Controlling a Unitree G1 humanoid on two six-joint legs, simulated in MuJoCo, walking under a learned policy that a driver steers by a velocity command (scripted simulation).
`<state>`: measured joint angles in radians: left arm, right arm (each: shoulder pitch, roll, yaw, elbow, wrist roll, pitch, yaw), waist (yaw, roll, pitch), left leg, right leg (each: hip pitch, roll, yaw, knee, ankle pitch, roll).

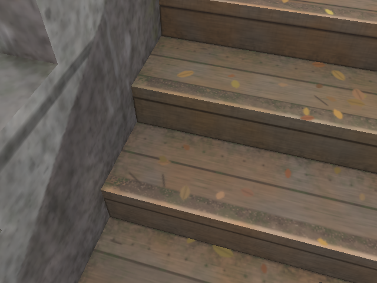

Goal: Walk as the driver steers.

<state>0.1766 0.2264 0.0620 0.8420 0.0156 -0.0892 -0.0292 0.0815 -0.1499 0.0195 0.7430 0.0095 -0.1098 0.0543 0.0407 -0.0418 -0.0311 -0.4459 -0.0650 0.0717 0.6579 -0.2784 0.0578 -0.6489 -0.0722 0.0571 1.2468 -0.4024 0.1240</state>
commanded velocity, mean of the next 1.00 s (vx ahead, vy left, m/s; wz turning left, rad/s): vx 0.06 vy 0.00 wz -0.47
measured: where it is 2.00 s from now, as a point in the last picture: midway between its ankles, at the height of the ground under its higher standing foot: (327, 236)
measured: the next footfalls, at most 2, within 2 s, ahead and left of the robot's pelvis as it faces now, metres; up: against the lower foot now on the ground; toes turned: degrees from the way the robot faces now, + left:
right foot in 0.06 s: +0.06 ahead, -0.13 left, +0.00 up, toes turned -10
left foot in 0.92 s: +0.12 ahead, +0.09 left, +0.00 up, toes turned -31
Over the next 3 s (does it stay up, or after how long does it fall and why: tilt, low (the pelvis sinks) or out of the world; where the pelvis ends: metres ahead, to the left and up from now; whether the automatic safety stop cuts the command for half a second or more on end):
stays up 1.08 -0.45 0.58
